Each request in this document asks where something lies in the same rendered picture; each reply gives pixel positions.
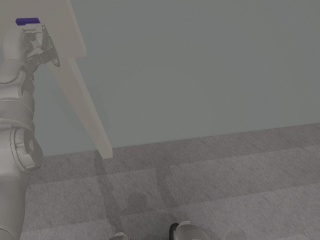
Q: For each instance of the left robot hand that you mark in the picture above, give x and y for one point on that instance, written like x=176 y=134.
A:
x=17 y=45

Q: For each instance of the robot left forearm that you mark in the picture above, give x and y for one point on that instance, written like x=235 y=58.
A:
x=17 y=104

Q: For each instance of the button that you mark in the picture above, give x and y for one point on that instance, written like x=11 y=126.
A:
x=24 y=21

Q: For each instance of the robot shin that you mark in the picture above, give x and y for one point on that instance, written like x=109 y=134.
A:
x=119 y=234
x=184 y=223

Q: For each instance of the left robot shin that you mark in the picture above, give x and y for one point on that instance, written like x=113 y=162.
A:
x=119 y=234

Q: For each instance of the panel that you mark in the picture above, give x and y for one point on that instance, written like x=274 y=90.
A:
x=61 y=24

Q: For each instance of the right robot shin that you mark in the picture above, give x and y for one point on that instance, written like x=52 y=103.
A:
x=184 y=223

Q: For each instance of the left robot upper arm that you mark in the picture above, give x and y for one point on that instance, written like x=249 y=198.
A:
x=20 y=156

